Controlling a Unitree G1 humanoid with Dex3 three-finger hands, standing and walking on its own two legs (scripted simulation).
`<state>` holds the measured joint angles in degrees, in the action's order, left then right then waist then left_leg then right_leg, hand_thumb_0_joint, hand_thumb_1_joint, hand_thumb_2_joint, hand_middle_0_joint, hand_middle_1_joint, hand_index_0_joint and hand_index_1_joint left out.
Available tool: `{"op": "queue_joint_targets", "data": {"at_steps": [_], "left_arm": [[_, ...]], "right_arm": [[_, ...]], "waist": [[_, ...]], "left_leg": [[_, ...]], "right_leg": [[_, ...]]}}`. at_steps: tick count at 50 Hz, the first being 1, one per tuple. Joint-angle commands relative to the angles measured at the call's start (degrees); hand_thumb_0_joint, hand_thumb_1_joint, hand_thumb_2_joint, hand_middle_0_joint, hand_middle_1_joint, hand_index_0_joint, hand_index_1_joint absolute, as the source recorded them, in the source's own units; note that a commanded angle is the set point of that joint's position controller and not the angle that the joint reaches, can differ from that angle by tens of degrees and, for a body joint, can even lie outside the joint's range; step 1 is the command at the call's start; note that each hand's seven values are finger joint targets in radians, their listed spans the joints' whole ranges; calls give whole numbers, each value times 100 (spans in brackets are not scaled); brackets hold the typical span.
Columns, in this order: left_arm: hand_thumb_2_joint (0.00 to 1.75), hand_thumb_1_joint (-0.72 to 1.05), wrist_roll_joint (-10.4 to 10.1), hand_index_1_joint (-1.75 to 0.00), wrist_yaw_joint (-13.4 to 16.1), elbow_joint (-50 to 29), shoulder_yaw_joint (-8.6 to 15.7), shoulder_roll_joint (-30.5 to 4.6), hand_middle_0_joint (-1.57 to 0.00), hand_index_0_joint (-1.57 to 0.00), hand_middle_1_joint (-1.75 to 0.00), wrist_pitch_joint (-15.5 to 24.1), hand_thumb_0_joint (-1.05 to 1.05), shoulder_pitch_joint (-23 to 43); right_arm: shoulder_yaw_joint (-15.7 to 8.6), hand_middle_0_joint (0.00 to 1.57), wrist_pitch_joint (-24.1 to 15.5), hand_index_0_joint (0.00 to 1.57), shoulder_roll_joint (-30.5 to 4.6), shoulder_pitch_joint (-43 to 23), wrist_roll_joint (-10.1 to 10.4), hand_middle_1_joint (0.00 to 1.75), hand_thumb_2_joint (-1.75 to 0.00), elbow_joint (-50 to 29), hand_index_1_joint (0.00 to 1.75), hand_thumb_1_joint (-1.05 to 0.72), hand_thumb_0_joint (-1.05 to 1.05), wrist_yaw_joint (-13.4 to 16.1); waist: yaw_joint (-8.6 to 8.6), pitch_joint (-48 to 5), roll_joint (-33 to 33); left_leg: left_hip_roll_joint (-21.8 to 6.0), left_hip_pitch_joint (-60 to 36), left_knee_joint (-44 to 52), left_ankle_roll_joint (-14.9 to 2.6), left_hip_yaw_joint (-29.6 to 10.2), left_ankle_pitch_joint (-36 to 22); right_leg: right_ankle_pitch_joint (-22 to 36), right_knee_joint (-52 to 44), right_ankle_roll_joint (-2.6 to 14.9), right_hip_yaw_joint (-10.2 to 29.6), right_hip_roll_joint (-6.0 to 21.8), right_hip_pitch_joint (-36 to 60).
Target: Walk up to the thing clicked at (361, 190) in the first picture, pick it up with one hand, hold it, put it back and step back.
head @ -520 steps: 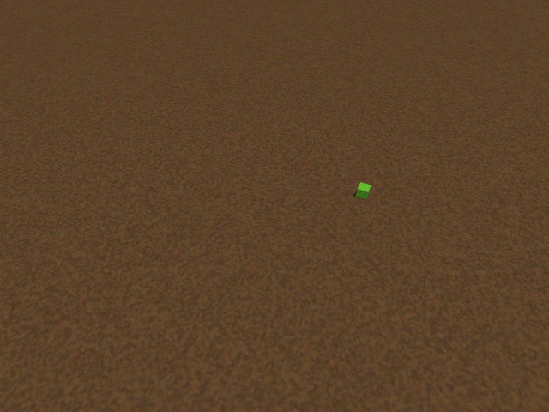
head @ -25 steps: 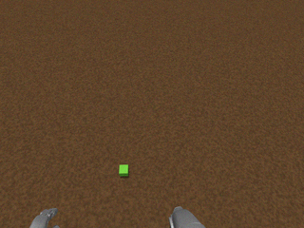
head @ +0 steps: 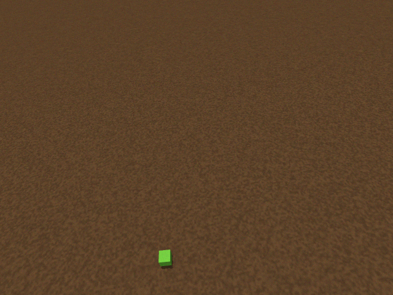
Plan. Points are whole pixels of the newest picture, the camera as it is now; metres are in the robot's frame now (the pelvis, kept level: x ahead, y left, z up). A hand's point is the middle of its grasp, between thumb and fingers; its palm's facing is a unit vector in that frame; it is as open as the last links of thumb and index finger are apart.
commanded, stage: walk up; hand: left
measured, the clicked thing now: (165, 257) +0.46 +0.22 -0.74
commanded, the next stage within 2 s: stand in 1.18 s
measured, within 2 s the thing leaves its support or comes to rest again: neither
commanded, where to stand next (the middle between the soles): +0.08 +0.00 m, yaw +2 degrees
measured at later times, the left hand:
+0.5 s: hand out of the picture +0.07 +0.31 -0.18, palm faces -0.04 -0.93 -0.36, open 7.3 cm
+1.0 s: hand out of the picture +0.03 +0.30 -0.15, palm faces +0.00 -0.93 -0.36, open 7.4 cm
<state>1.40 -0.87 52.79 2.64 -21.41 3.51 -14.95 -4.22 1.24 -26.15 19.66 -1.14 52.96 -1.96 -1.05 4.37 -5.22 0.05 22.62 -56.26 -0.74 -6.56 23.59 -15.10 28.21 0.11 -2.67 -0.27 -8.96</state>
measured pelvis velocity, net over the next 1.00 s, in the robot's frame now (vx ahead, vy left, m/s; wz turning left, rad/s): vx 0.00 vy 0.03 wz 0.04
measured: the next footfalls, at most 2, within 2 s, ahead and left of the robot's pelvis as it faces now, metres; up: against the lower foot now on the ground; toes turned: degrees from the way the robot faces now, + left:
left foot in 0.22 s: +0.03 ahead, +0.13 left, +0.00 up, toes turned +3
right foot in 0.58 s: -0.02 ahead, -0.10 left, +0.00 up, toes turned -1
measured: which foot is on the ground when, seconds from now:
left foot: up 0.00-0.20, down 0.22-1.00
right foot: down 0.00-0.24, up 0.26-0.56, down 0.58-0.88, up 0.90-1.00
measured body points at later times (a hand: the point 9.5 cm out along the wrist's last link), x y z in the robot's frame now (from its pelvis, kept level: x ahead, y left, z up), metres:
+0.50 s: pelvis -0.02 +0.04 -0.02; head +0.03 +0.06 +0.43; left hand +0.07 +0.36 -0.15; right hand +0.10 -0.28 -0.11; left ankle +0.07 +0.15 -0.73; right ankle -0.05 -0.10 -0.70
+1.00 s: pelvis +0.00 +0.03 +0.00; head +0.02 +0.04 +0.45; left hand +0.03 +0.35 -0.13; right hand +0.08 -0.28 -0.10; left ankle +0.03 +0.12 -0.73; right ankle +0.00 -0.11 -0.68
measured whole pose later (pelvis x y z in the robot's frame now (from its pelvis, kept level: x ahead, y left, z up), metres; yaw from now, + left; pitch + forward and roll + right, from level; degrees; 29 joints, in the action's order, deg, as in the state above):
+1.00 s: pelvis +0.00 +0.03 +0.00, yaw +2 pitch -3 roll +0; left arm 0.7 -1.1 52.5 2.1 -23.4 0.6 -17.4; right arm -2.0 -3.6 -21.3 16.4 -0.6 49.1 -1.4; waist -0.2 4.8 1.5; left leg 2.0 13.3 -31.1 -3.2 0.7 14.6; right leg -27.7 54.7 2.2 1.4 1.4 -20.8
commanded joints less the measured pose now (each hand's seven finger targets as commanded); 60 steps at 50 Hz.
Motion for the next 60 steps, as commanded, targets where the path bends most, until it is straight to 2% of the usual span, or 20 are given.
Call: {"op": "queue_joint_targets", "data": {"at_steps": [1, 4, 9, 11, 12, 13, 15, 25, 28, 30, 31, 33, 38, 41, 42, 43, 44, 54, 58, 60], "left_arm": [[90, 90, -80, -30, 286, -533, 418, -1679, -20, -20, -30, 139, 0, 319], [90, 90, -110, -30, 348, -720, 390, -1640, -20, -20, -30, 51, 0, 645], [90, 90, -169, -30, 364, -792, 308, -1547, -20, -20, -30, -282, 0, 893], [90, 90, -298, -30, 379, -791, 218, -1150, -20, -20, -30, -382, 0, 501], [90, 90, -341, -30, 426, -808, 228, -1104, -20, -20, -30, -474, 0, 426], [90, 90, -286, -30, 492, -704, 264, -1247, -20, -20, -30, -554, 0, 512], [90, 90, -302, -30, 477, -557, 308, -1315, -20, -20, -30, -637, 0, 449], [90, 90, 56, -30, 33, -259, 480, -1304, -20, -20, -30, -545, 0, -46], [90, 90, 109, -30, -36, 59, 562, -1204, -20, -20, -30, -442, 0, -758], [90, 90, 222, -30, -30, -302, 641, -1821, -20, -20, -30, -365, 0, -389], [90, 90, 209, -30, -50, -526, 648, -1978, -20, -20, -30, -347, 0, 175], [90, 90, 90, -30, 28, -513, 480, -1441, -20, -20, -30, -201, 0, 518], [90, 90, 66, -30, -39, -395, 529, -1699, -20, -20, -30, -89, 0, -420], [90, 90, -32, -30, -60, -516, 376, -1574, -20, -20, -30, -114, 0, -198], [90, 90, -84, -30, -44, -638, 274, -1401, -20, -20, -30, -93, 0, -35], [90, 90, -140, -30, -45, -760, 167, -1009, -20, -20, -30, -72, 0, -59], [90, 90, -120, -30, 19, -769, 243, -1178, -20, -20, -30, -114, 0, 2], [90, 90, -347, -30, 393, -236, 280, -1214, -20, -20, -30, -200, 0, -467], [90, 90, -154, -30, 426, -256, 402, -1402, -20, -20, -30, -224, 0, -423], [90, 90, 114, -30, 257, -501, 248, -1584, -20, -20, -30, -50, 0, 50]], "right_arm": [[-270, 20, 45, 20, -798, 166, 5, 30, -90, -359, 30, -90, 0, 24], [-243, 20, 100, 20, -744, 14, 81, 30, -90, -499, 30, -90, 0, 90], [-286, 20, 5, 20, -732, -30, 49, 30, -90, -495, 30, -90, 0, 183], [-428, 20, -75, 20, -1298, -252, -55, 30, -90, -698, 30, -90, 0, 220], [-470, 20, -86, 20, -1638, -315, 29, 30, -90, -854, 30, -90, 0, 203], [-510, 20, -86, 20, -1698, -229, 92, 30, -90, -811, 30, -90, 0, 214], [-388, 20, -87, 20, -1237, -808, 105, 30, -90, -885, 30, -90, 0, 332], [-367, 20, -296, 20, -1421, -895, -116, 30, -90, -785, 30, -90, 0, 351], [-251, 20, -226, 20, -1197, -1054, -83, 30, -90, -782, 30, -90, 0, 312], [-66, 20, -230, 20, -520, -1378, 41, 30, -90, -878, 30, -90, 0, 340], [-211, 20, -277, 20, -967, -1473, 41, 30, -90, -772, 30, -90, 0, 402], [-108, 20, -385, 20, -735, -970, 127, 30, -90, -489, 30, -90, 0, 308], [-110, 20, -492, 20, -766, -1150, 35, 30, -90, -682, 30, -90, 0, 124], [-167, 20, -545, 20, -608, -684, 47, 30, -90, -590, 30, -90, 0, 71], [-259, 20, -577, 20, -765, -194, 19, 30, -90, -476, 30, -90, 0, 115], [-424, 20, -604, 20, -1260, 328, -57, 30, -90, -426, 30, -90, 0, 165], [-523, 20, -600, 20, -1710, 479, -20, 30, -90, -520, 30, -90, 0, 157], [-177, 20, -59, 20, -922, -1100, -4, 30, -90, -1013, 30, -90, 0, 149], [-175, 20, 177, 20, -726, -1272, 186, 30, -90, -1065, 30, -90, 0, 144], [12, 20, -10, 20, -326, -478, 60, 30, -90, -710, 30, -90, 0, 247]], "waist": [[11, 394, 1254], [-30, 213, 1544], [-107, -355, 1359], [-17, -764, -108], [-78, -1118, -687], [-172, -1359, -433], [96, -1173, 110], [89, -489, -581], [400, -456, -306], [599, 118, 1781], [481, 621, 1217], [142, 387, 601], [511, 186, 1425], [82, -15, 1204], [-202, -392, 939], [-423, -905, -261], [-421, -750, -546], [158, -85, -733], [361, -409, 71], [42, -624, 1842]], "left_leg": [[-91, 148, -167, 163, -300, -166], [-24, -26, 45, 176, 8, -195], [167, -678, 2331, 0, 935, -1262], [-927, -1445, 2750, -484, -605, -5217], [-1942, -1588, 2934, -1359, -1978, -6266], [-2174, -1300, 3007, -1693, -2426, -5665], [-1611, -1247, 2836, -1245, -1418, -4189], [-1619, -384, 3626, -1105, -1425, 939], [-1083, 651, 3211, -568, -643, 1203], [313, 1271, 950, 72, 506, 936], [72, 685, 355, 93, 113, 635], [83, 698, 630, 71, 123, 176], [73, 698, 1627, -68, 733, 224], [234, -854, 3039, -219, 915, -812], [190, -2095, 3308, -386, 612, -874], [-968, -3305, 3724, -865, -1435, -386], [-2142, -3029, 3986, -1577, -2991, -92], [-951, -480, 2688, -1045, -78, -4808], [-524, 265, 1731, -456, -160, -2273], [238, 119, 598, -121, 108, 1035]], "right_leg": [[2794, -901, 1090, 946, 1637, -753], [4479, -356, 1234, 660, 1722, -740], [3316, 1390, 828, 339, 1212, -438], [1147, 2896, 177, 133, 244, -1170], [-2268, 3763, 131, 419, -397, -1563], [-2558, 4604, 145, 1123, -411, -1373], [-1951, 4933, 212, 1421, -298, -1719], [-1877, 1775, 186, 400, 22, -991], [-981, 81, 404, 214, -31, 427], [-3852, -1761, 1148, 3384, 1722, -749], [-3685, -1843, 1494, 3679, 2179, -1786], [-920, -1113, 1138, 2218, 1455, -651], [316, -786, 1142, 1748, 1529, 535], [1149, -68, 881, 1056, 1279, -187], [1777, 786, 672, 647, 995, -810], [855, 2340, 268, 79, 262, -2190], [-1781, 2935, 215, 196, -9, -2801], [-272, 1698, -67, -44, 132, -923], [1021, 456, 184, 228, 258, -7], [-1908, -1421, 767, 3022, 2036, -763]]}}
